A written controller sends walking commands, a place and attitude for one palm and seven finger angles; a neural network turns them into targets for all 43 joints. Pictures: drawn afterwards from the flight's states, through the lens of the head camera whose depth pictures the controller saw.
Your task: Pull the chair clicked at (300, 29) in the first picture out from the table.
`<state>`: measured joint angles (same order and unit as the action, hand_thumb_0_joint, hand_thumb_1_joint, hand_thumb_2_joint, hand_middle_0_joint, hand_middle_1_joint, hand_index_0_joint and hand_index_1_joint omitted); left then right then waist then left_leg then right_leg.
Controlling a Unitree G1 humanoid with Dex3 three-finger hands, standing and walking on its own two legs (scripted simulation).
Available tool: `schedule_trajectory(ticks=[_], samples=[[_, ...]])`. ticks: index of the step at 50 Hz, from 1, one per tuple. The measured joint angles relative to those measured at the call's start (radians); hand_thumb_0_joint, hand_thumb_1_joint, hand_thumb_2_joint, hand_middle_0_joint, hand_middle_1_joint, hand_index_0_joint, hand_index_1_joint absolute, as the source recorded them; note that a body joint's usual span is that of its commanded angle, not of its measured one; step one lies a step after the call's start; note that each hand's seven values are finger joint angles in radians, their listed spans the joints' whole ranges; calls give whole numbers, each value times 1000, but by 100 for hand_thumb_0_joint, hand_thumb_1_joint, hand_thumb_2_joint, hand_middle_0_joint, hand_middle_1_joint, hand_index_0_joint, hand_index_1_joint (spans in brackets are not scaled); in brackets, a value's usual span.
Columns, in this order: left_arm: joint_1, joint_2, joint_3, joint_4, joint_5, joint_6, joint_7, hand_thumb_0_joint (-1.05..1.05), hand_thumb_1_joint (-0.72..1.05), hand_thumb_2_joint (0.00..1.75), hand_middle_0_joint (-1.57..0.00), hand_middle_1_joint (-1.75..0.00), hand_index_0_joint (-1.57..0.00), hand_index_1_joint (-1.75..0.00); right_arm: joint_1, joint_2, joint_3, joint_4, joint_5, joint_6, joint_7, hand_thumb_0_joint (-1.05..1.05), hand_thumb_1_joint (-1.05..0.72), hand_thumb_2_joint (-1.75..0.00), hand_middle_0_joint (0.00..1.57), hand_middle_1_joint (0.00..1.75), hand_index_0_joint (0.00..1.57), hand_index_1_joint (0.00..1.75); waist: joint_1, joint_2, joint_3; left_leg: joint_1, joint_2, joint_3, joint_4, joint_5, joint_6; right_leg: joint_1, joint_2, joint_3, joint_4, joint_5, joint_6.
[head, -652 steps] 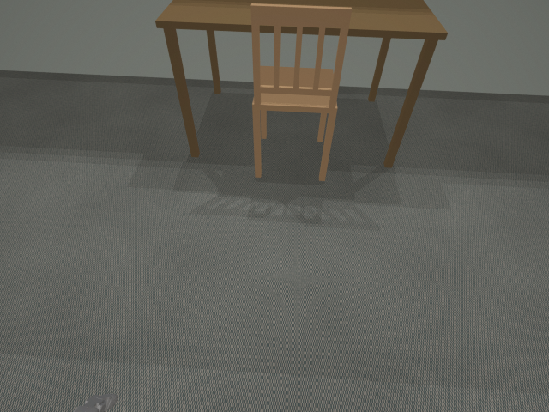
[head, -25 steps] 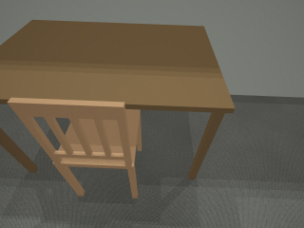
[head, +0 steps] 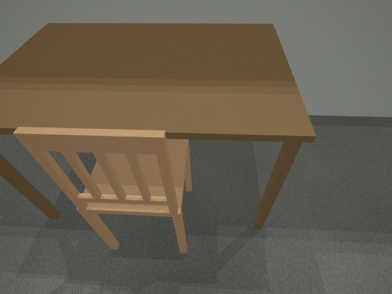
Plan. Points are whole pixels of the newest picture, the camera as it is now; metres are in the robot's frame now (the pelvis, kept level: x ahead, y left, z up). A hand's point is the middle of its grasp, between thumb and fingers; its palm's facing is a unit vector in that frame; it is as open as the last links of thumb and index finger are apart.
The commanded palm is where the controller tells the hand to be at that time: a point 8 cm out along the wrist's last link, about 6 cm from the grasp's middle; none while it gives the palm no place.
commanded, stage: look again from close up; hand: left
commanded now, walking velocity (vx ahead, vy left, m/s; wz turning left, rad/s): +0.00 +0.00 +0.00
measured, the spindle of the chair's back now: (111, 176) +0.45 +0.28 -0.11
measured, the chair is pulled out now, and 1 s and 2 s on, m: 0.00 0.00 0.00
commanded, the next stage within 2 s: raise the hand toward the chair's back in 1.08 s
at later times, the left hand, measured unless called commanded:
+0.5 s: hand out of the picture +0.01 +0.24 -0.17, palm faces -0.03 -0.97 -0.23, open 7.4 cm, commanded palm none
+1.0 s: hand out of the picture -0.04 +0.25 -0.17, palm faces -0.06 -0.98 -0.21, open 7.4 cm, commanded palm none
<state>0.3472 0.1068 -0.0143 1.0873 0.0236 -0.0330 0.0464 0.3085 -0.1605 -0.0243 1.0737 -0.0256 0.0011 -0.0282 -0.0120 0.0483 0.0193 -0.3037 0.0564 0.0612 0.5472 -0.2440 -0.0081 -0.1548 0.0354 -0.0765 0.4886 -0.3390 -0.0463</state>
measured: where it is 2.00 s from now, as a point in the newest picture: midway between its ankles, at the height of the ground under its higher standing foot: outside the picture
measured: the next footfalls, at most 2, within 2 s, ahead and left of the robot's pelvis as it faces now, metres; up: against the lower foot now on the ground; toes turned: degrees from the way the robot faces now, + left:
none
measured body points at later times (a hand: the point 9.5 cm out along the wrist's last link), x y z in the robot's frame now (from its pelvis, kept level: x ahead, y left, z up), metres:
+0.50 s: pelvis -0.01 +0.05 +0.00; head -0.01 +0.05 +0.45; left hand +0.02 +0.29 -0.15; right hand +0.04 -0.19 -0.15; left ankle +0.03 +0.12 -0.73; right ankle -0.05 -0.09 -0.73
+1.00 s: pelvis -0.03 +0.07 +0.01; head -0.02 +0.07 +0.45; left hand -0.04 +0.30 -0.15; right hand -0.03 -0.17 -0.15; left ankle +0.03 +0.12 -0.73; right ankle -0.05 -0.09 -0.73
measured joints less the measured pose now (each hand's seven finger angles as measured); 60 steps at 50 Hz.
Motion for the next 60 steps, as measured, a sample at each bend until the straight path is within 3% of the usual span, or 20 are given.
schedule_trajectory(ticks=[7,16,35,60], samples=[[-9,44,15,-28,1,14,8,1,90,90,-20,-29,-20,-30,-35,-10,0,-33,5,-4,-3,1,-92,-89,20,30,20,29,14,-39,-24,25,-21,20,33,-40,17,12,-26,18,52,-43,20],[-48,72,12,-67,2,24,2,1,90,90,-20,-29,-20,-30,-105,-9,14,-60,6,-10,7,0,-91,-89,20,30,20,29,22,-46,-8,43,-36,53,12,-25,46,14,-45,49,43,-21,48],[-37,88,7,-42,4,40,-10,1,90,90,-20,-29,-20,-30,-59,-34,16,-4,9,2,22,0,-91,-89,20,30,20,29,9,-59,40,49,-80,84,-94,62,94,-6,-86,74,-18,55,88],[-20,53,-2,8,9,29,0,1,90,90,-20,-29,-20,-30,-63,-13,14,25,15,1,25,0,-91,-89,20,30,20,29,5,-44,22,55,-83,91,-138,102,92,-14,-87,80,-35,83,90]])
